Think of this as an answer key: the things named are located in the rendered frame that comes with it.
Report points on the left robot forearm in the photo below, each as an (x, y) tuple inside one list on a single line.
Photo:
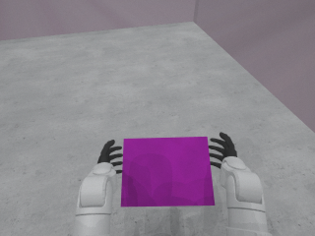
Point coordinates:
[(94, 202)]

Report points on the left robot hand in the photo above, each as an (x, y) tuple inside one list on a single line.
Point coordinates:
[(106, 157)]

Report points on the right robot forearm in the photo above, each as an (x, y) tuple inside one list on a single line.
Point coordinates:
[(244, 199)]

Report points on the right robot hand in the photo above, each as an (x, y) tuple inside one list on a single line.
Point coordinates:
[(227, 150)]

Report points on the carton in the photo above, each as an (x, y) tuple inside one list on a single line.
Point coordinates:
[(166, 172)]

